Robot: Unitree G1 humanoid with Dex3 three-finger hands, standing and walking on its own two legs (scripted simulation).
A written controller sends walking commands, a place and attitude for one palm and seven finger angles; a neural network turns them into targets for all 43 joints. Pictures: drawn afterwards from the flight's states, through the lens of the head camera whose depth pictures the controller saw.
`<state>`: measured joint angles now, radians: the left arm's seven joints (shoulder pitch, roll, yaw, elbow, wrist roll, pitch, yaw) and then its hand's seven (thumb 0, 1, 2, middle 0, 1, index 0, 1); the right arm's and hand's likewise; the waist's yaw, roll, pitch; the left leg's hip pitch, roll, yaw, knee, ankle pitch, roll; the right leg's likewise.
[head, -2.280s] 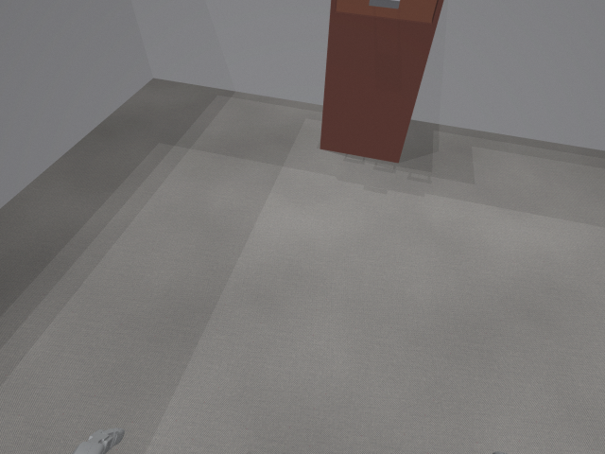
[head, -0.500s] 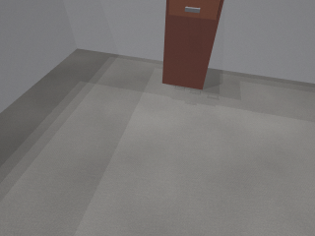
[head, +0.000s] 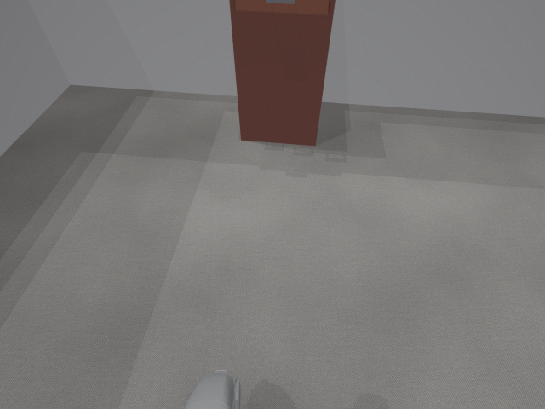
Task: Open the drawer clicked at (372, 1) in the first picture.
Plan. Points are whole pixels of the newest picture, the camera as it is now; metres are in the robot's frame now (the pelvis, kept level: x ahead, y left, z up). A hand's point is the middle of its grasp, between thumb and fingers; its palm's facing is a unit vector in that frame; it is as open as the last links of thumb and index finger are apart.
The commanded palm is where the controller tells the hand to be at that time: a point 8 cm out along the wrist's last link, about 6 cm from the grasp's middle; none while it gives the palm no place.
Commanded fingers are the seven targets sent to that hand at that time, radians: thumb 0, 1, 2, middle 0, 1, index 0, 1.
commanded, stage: walk to a spot facing it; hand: left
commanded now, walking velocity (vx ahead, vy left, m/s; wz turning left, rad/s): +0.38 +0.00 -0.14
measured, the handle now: out of the picture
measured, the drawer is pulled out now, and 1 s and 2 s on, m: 0.00 0.00 0.00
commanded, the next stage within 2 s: turn to face it in 1.48 s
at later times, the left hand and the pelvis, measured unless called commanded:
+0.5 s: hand (169, 314) +0.30 +0.24 -0.16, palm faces -0.07 -0.98 -0.17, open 7.3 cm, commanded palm none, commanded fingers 0.00 0.90 0.90 -0.20 -0.30 -0.20 -0.30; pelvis +0.21 +0.06 +0.00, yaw -8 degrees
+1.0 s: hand (232, 227) +0.53 +0.15 -0.17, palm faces -0.13 -0.97 -0.21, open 7.1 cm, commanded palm none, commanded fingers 0.00 0.90 0.90 -0.20 -0.30 -0.20 -0.30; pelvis +0.42 -0.02 +0.00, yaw -11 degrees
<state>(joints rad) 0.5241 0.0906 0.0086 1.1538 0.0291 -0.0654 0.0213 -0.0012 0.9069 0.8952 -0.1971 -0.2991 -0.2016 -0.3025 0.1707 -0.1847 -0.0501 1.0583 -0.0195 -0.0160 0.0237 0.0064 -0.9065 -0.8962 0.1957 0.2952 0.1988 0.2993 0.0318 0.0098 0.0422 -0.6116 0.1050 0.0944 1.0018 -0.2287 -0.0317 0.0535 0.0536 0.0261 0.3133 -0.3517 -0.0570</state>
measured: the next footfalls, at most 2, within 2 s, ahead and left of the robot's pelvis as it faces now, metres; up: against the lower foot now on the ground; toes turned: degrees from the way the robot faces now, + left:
left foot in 0.16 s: +0.24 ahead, +0.12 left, +0.00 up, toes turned +6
right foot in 0.78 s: +0.43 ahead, -0.13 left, +0.00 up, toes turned -21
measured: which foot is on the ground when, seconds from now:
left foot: up 0.00-0.14, down 0.16-0.80, up 0.82-1.00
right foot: down 0.00-0.18, up 0.20-0.76, down 0.78-1.00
